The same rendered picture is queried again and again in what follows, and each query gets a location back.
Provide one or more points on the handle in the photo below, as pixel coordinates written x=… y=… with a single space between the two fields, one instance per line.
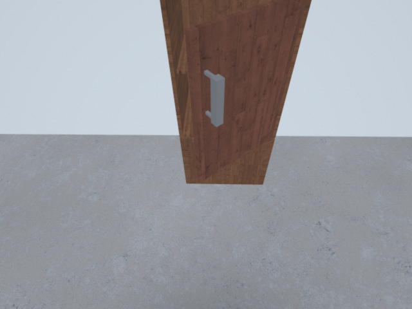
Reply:
x=217 y=98

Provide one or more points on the cupboard door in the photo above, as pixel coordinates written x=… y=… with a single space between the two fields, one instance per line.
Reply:
x=252 y=49

